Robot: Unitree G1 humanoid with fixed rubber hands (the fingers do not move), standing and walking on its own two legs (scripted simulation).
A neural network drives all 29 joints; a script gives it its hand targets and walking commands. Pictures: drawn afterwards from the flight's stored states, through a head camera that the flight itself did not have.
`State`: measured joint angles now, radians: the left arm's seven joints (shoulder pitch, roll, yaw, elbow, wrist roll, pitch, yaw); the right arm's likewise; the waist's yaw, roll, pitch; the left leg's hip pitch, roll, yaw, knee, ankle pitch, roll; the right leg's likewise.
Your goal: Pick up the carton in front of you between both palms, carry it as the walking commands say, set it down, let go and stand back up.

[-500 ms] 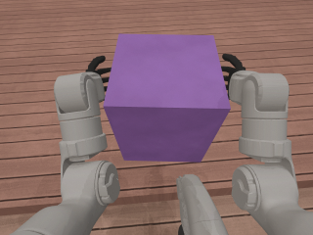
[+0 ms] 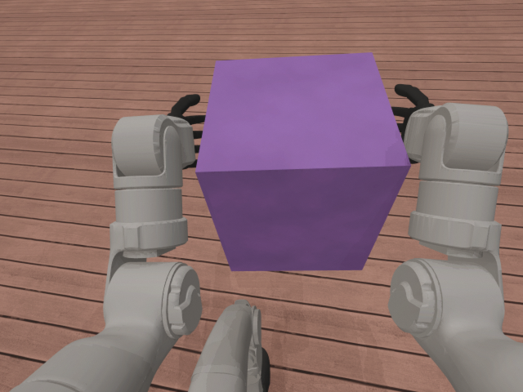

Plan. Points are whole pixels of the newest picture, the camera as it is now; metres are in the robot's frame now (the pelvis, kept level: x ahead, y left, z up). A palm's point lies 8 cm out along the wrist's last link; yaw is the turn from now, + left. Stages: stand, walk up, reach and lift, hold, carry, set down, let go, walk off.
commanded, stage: carry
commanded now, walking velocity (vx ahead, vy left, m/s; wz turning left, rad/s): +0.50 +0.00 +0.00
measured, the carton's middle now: (294, 173) +0.40 +0.03 +0.13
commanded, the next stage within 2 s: none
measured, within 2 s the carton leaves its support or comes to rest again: neither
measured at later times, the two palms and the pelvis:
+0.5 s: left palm out of the picture +0.67 +0.15 +0.32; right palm out of the picture +0.66 -0.15 +0.32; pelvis +0.30 +0.01 +0.12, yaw -1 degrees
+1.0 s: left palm out of the picture +0.92 +0.17 +0.24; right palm out of the picture +0.92 -0.13 +0.25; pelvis +0.57 +0.02 +0.12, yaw +0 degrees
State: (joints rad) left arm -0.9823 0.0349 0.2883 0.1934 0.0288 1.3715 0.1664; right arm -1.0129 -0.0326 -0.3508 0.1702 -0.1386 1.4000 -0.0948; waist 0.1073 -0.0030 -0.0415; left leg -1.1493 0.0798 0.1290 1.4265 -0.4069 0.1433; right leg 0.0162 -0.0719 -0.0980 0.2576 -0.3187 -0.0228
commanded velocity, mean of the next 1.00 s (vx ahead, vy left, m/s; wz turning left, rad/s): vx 0.50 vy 0.00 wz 0.00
